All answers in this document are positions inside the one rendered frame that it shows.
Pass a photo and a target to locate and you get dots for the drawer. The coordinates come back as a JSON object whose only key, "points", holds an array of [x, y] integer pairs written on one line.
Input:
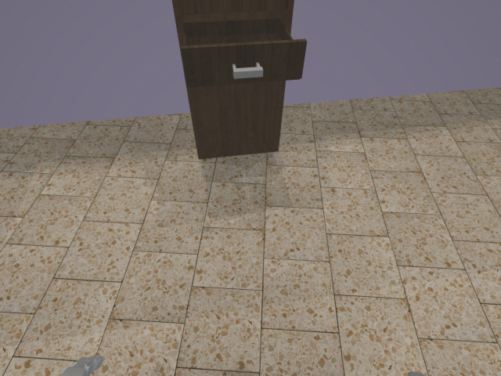
{"points": [[211, 48]]}

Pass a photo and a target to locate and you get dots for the cabinet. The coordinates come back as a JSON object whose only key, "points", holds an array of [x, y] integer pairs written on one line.
{"points": [[238, 119]]}

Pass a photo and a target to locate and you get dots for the robot left hand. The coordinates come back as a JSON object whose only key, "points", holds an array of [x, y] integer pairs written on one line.
{"points": [[84, 366]]}

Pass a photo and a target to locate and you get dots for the handle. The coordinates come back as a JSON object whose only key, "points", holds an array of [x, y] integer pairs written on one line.
{"points": [[247, 72]]}

